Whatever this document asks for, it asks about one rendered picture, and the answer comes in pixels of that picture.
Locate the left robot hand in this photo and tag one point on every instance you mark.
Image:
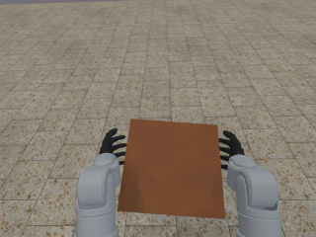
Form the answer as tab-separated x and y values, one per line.
108	147

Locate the carton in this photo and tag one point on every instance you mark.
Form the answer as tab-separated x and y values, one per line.
172	168

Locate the left robot forearm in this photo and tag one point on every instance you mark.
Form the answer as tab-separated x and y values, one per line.
95	205

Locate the right robot hand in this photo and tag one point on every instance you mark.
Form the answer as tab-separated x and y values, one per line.
233	143

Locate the right robot forearm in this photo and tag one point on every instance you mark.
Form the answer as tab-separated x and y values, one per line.
257	199

